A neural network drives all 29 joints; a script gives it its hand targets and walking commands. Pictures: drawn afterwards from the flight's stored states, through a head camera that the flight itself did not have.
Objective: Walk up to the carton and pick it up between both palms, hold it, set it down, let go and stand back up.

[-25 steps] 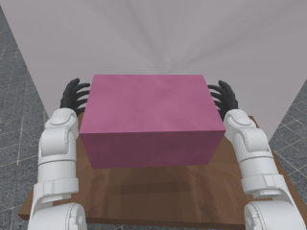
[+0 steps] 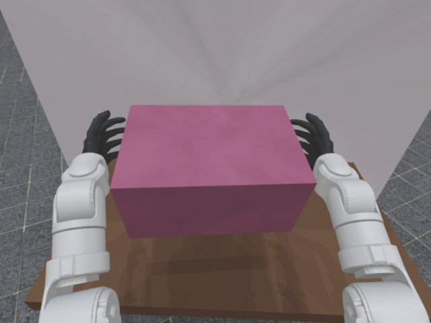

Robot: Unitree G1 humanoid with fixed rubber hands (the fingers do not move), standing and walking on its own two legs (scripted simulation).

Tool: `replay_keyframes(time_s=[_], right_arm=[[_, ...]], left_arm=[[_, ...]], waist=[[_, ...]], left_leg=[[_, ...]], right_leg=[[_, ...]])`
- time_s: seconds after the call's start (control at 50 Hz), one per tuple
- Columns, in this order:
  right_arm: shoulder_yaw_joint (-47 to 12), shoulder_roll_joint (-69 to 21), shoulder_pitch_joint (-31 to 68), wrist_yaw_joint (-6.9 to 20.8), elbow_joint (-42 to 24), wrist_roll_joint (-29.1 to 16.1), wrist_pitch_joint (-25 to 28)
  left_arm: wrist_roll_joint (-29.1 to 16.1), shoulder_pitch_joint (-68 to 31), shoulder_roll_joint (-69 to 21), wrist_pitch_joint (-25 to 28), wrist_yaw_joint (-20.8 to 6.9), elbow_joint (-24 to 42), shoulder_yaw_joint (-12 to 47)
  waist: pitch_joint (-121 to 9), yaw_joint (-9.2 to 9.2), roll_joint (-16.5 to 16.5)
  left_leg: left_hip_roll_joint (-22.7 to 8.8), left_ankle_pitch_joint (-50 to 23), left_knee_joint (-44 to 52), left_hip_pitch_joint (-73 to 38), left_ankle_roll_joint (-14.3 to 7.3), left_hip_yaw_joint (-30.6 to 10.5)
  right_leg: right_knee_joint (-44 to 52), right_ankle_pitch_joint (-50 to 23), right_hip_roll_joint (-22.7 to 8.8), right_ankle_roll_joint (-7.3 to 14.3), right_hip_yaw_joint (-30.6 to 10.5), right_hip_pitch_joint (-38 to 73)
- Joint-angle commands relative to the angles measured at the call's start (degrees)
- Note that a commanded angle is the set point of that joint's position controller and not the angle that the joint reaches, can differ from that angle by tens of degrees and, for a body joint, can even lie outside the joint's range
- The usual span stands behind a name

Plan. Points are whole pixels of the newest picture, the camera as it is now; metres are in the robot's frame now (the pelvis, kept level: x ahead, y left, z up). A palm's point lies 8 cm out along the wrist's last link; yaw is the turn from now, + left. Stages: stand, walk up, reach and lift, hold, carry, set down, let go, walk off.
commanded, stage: set down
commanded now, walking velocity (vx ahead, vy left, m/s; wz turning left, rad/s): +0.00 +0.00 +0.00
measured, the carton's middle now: (210, 168) +0.37 +0.00 +0.15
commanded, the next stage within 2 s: none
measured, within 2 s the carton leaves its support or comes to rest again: neither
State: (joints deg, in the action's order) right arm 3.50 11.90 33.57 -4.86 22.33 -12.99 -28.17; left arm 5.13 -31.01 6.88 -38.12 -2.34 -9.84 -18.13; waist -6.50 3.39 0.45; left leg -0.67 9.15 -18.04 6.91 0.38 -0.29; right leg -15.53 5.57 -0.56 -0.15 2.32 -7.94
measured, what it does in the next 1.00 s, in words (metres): stands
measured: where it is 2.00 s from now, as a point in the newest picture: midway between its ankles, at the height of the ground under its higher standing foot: outside the picture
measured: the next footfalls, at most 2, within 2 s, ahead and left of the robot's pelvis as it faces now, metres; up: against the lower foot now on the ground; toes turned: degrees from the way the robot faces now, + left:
none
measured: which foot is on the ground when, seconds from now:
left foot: down 0.00-1.00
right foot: down 0.00-1.00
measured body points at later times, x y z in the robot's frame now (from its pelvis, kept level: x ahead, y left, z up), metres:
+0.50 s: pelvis +0.01 +0.00 +0.00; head -0.02 +0.00 +0.45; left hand +0.38 +0.20 +0.16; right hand +0.39 -0.20 +0.18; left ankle +0.01 +0.12 -0.75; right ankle +0.03 -0.12 -0.75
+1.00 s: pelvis +0.02 +0.00 +0.00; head -0.01 +0.00 +0.45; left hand +0.38 +0.20 +0.12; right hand +0.39 -0.19 +0.16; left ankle +0.01 +0.12 -0.75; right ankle +0.03 -0.12 -0.75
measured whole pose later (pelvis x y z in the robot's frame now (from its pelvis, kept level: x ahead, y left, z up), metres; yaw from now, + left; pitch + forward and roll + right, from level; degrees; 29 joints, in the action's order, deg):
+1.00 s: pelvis +0.02 +0.00 +0.00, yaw +0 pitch -2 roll +0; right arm 6.0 8.5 31.0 0.3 30.6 -6.9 -5.4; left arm 8.8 -23.4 2.2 -22.1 0.3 -18.2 -18.7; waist -3.0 2.5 0.5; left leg -0.6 9.3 -15.8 4.7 0.7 -0.3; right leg -15.5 7.0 -0.6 -0.1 2.3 -6.7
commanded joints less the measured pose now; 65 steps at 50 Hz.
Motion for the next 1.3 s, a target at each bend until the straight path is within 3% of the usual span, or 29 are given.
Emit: replay_keyframes(time_s=[0.0,0.12,0.18,0.26,0.34,0.44,0.5,0.56,0.62,0.7,0.82,1.0,1.06,1.28], right_arm=[[-18.5,-30.1,38.6,8.9,-23.4,-7.8,4.4],[-16.3,-31.7,42.4,10.0,-21.5,-2.1,9.7],[-13.6,-31.7,42.4,10.9,-16.8,1.5,12.7],[-11.2,-29.9,37.2,12.0,-9.3,4.0,15.1],[-10.5,-28.3,33.5,12.3,-6.2,5.0,16.6],[-14.6,-29.6,32.1,12.1,-10.3,3.5,20.5],[-19.1,-31.3,27.8,11.9,-13.1,2.4,22.6],[-20.9,-32.8,24.2,11.8,-12.7,3.1,23.9],[-20.0,-32.9,20.5,11.2,-8.4,5.0,23.7],[-16.2,-31.4,20.5,10.5,-4.3,7.2,23.2],[-13.5,-31.1,22.3,12.3,1.5,8.5,24.2],[-12.1,-30.5,27.3,15.6,5.9,9.6,29.1],[-10.8,-29.8,26.7,16.1,8.2,10.7,29.9],[-7.9,-28.1,27.5,16.9,12.2,12.6,33.4]], left_arm=[[-6.6,-34.7,-23.5,2.9,-9.8,16.5,23.4],[-5.8,-37.4,-25.3,6.8,-10.4,10.9,23.5],[-4.1,-36.3,-25.2,9.2,-10.9,5.8,21.0],[-0.1,-31.8,-23.3,10.5,-11.4,1.8,17.3],[2.1,-27.4,-22.1,10.9,-12.1,0.6,15.1],[-0.8,-29.0,-23.9,14.3,-10.5,8.1,20.3],[-3.6,-30.4,-26.0,17.8,-8.2,16.9,26.2],[-4.5,-32.4,-26.0,21.0,-6.6,23.1,29.3],[-3.8,-30.8,-25.3,21.5,-6.5,21.1,29.6],[-1.1,-27.0,-24.9,20.0,-8.5,11.7,26.0],[1.1,-29.1,-26.4,21.0,-9.1,7.9,22.3],[1.0,-33.3,-27.5,26.2,-5.7,2.6,21.7],[1.7,-31.9,-27.0,27.1,-5.4,-1.4,20.4],[1.3,-32.8,-29.2,30.4,-3.9,-4.2,21.6]], waist=[[-20.2,1.15,-0.6],[-19.1,-0.07,-1.5],[-15.7,-0.94,-1.5],[-11.6,-1.26,-2.0],[-9.8,-1.87,-1.7],[-17.0,-2.02,-1.1],[-25.0,-1.48,-1.8],[-28.4,-1.29,-2.0],[-25.2,0.05,-1.4],[-17.7,0.96,-0.1],[-13.7,-0.89,-2.4],[-16.1,-4.24,-1.4],[-14.7,-4.22,-0.7],[-15.7,-3.66,-0.4]], left_leg=[[5.5,-10.5,3.6,0.1,0.3,0.0],[5.1,-5.8,4.3,0.8,0.5,0.8],[4.2,-2.1,5.0,1.0,0.4,1.0],[4.0,-0.4,5.9,0.3,0.1,1.4],[3.9,-2.5,6.1,-0.8,0.1,1.9],[4.0,-13.4,3.4,-4.1,1.1,2.1],[4.0,-25.2,0.3,-9.2,2.6,1.7],[3.8,-29.1,-1.0,-10.2,3.1,1.5],[4.0,-26.5,-0.1,-7.4,2.9,1.5],[4.1,-19.2,2.5,-3.4,1.8,1.9],[3.5,-15.3,4.2,-4.0,1.9,2.0],[3.0,-12.1,4.5,-4.0,1.7,2.6],[2.9,-9.8,4.9,-2.2,1.1,2.8],[2.4,-11.6,4.0,-2.9,1.8,2.7]], right_leg=[[0.1,-11.4,3.6,-1.1,-1.1,18.0],[0.7,-5.1,2.7,-0.8,0.1,13.6],[1.1,0.1,2.4,-0.4,0.8,10.9],[1.6,1.9,2.1,-0.3,1.0,10.9],[2.0,0.9,2.1,-0.6,1.1,12.0],[0.2,-8.9,2.7,-1.0,1.8,15.2],[-1.6,-19.0,3.2,-1.5,2.1,17.1],[-2.7,-24.1,2.7,-2.2,1.5,18.9],[-3.1,-27.3,2.0,-2.5,0.9,20.4],[-2.5,-26.1,1.4,-2.5,0.6,21.5],[-0.8,-14.2,1.5,-1.3,1.5,16.5],[-0.5,-9.1,1.9,-0.7,1.8,12.3],[-0.3,-8.4,1.7,-0.7,1.6,12.1],[-0.2,-8.5,2.1,0.0,2.4,9.7]])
